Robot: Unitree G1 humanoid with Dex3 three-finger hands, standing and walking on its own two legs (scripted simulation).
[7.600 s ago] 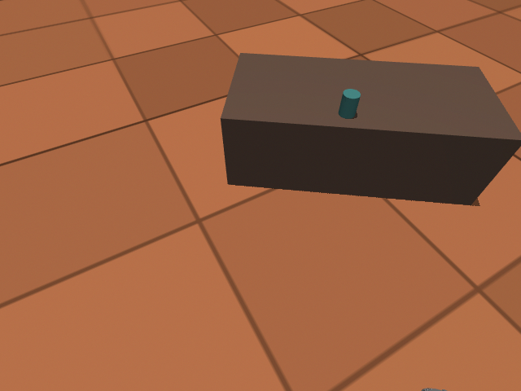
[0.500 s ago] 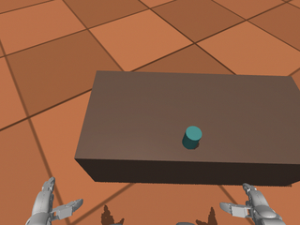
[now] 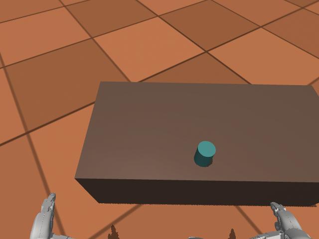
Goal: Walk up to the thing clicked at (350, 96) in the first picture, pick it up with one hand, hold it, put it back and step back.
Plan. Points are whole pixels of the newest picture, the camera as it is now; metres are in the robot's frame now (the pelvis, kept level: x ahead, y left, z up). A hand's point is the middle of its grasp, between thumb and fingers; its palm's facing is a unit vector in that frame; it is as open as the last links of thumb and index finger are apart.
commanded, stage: go down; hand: right
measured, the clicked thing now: (204, 154) +0.45 -0.19 -0.27
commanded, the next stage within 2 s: none
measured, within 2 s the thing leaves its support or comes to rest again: neither
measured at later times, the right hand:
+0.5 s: hand (270, 235) +0.14 -0.27 -0.10, palm faces +0.08 +0.95 -0.31, open 17.5 cm
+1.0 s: hand (285, 201) +0.21 -0.31 -0.05, palm faces +0.17 +0.95 -0.26, open 17.4 cm
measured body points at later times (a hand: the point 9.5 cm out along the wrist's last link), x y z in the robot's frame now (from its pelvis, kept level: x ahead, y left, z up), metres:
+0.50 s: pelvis -0.01 +0.00 -0.02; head +0.03 -0.01 +0.43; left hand +0.14 +0.27 -0.07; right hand +0.13 -0.32 -0.07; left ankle -0.03 +0.14 -0.71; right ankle -0.02 -0.13 -0.71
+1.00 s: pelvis -0.03 +0.00 -0.02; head +0.00 -0.02 +0.43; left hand +0.14 +0.26 -0.05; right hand +0.20 -0.36 -0.03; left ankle -0.03 +0.14 -0.71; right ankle -0.02 -0.13 -0.71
